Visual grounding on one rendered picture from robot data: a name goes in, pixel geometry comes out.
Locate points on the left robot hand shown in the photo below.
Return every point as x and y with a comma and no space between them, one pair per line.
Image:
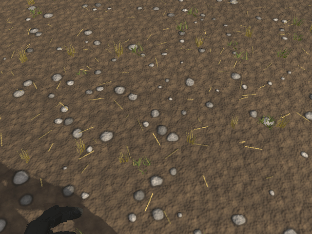
52,217

